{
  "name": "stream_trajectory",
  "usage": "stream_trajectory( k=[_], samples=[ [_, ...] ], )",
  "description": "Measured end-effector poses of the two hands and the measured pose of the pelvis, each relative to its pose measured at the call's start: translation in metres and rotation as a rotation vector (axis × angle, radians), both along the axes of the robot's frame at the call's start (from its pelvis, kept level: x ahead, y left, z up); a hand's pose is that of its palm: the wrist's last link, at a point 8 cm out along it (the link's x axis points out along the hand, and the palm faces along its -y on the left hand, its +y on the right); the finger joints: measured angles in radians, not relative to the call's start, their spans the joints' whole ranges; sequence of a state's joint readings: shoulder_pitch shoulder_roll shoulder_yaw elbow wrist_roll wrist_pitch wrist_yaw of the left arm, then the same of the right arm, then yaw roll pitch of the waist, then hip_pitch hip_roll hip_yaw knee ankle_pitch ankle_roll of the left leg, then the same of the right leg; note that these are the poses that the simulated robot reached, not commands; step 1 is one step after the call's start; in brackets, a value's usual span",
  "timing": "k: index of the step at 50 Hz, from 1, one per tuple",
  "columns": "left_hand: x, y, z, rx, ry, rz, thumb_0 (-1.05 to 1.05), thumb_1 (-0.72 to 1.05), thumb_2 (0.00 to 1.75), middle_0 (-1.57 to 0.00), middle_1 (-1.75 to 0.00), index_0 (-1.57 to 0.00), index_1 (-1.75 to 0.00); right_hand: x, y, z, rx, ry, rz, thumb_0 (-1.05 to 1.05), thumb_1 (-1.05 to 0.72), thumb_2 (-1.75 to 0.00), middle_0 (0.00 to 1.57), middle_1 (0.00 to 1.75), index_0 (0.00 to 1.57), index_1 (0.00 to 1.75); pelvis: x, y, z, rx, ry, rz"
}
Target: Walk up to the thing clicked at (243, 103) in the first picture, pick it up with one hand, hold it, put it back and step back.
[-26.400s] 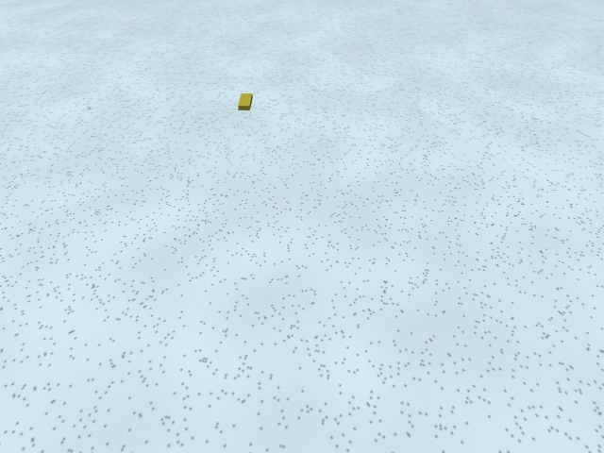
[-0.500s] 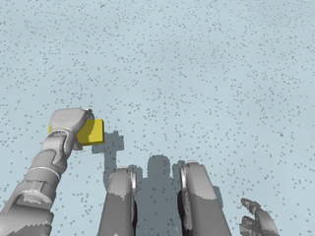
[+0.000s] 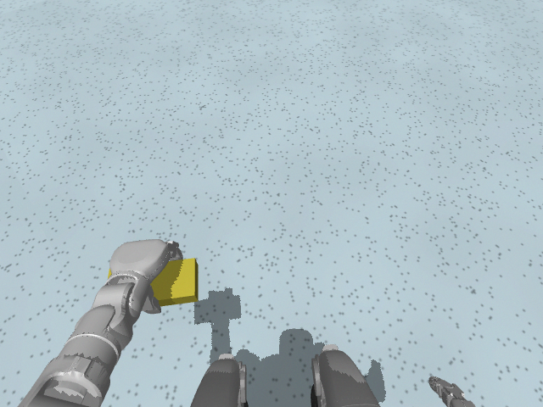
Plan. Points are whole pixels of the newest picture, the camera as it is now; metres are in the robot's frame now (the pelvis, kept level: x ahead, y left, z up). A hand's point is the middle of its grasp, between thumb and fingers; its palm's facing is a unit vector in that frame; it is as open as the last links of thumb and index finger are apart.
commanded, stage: lift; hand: left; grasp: from above
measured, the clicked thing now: (153, 284) +0.34 +0.22 -0.12
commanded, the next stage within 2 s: hold in 0.36 s
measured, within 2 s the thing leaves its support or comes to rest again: neither
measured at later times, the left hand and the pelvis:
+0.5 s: hand (136, 259) +0.34 +0.22 -0.01, palm faces -0.48 -0.08 -0.87, open 10.1 cm; pelvis +0.03 +0.00 +0.07, yaw -1 degrees
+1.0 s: hand (124, 244) +0.35 +0.22 +0.03, palm faces -0.47 -0.04 -0.88, open 10.1 cm; pelvis +0.04 +0.01 +0.08, yaw -1 degrees
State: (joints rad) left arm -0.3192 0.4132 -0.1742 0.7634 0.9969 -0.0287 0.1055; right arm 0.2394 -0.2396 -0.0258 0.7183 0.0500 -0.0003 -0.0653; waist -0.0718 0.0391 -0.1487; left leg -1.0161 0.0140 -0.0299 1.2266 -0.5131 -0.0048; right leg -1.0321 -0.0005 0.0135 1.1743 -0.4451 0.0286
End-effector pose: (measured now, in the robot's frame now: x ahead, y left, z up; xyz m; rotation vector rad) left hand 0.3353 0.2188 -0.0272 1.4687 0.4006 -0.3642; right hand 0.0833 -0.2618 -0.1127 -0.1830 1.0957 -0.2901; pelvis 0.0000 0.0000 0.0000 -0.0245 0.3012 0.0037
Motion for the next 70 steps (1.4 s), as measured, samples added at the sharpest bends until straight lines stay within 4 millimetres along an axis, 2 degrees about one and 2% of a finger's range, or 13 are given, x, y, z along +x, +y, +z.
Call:
stream_trajectory(
  k=[13, 24, 33, 41, 59, 70],
  samples=[
    [0.012, -0.001, 0.049, 0.015, -0.018, 0.044, 0.03, 0.02, 0.43, -0.8, -0.36, -0.74, -0.39, 0.015, -0.004, 0.043, 0.005, -0.009, -0.007, 0.01, -0.9, -0.91, 0.2, 0.3, 0.2, 0.3, 0.018, -0.002, 0.044, 0.01, -0.08, -0.007],
    [0.012, 0.001, 0.071, 0.001, 0.013, 0.026, 0.02, 0.03, 0.41, -0.8, -0.36, -0.74, -0.39, 0.038, 0.001, 0.067, 0.012, -0.04, 0.001, 0.01, -0.9, -0.9, 0.2, 0.3, 0.2, 0.3, 0.034, 0.002, 0.066, 0.012, -0.121, -0.012],
    [0.023, 0.006, 0.091, 0.028, -0.009, 0.006, 0.02, 0.04, 0.39, -0.8, -0.36, -0.74, -0.39, 0.055, 0.007, 0.077, 0.028, -0.064, 0.009, 0.01, -0.9, -0.9, 0.2, 0.3, 0.2, 0.3, 0.042, 0.006, 0.076, 0.012, -0.149, -0.015],
    [0.026, 0.009, 0.107, 0.021, -0.004, 0.004, 0.02, 0.05, 0.38, -0.8, -0.36, -0.74, -0.39, 0.06, 0.01, 0.085, 0.037, -0.083, 0.004, 0.01, -0.9, -0.9, 0.2, 0.3, 0.2, 0.3, 0.047, 0.009, 0.082, 0.012, -0.173, -0.021],
    [0.009, 0.002, 0.126, 0.02, -0.016, -0.015, 0.02, 0.04, 0.37, -0.83, -0.32, -0.76, -0.36, 0.062, 0.007, 0.093, 0.05, -0.124, 0.025, 0.01, -0.9, -0.9, 0.2, 0.3, 0.2, 0.3, 0.037, 0.005, 0.088, 0.019, -0.22, -0.026],
    [-0.008, -0.007, 0.131, 0.004, 0.005, -0.027, 0.02, 0.03, 0.36, -0.84, -0.29, -0.78, -0.33, 0.066, 0.002, 0.098, 0.055, -0.163, 0.04, 0.01, -0.9, -0.9, 0.2, 0.3, 0.2, 0.3, 0.029, -0.003, 0.091, 0.027, -0.246, -0.025]
  ],
)
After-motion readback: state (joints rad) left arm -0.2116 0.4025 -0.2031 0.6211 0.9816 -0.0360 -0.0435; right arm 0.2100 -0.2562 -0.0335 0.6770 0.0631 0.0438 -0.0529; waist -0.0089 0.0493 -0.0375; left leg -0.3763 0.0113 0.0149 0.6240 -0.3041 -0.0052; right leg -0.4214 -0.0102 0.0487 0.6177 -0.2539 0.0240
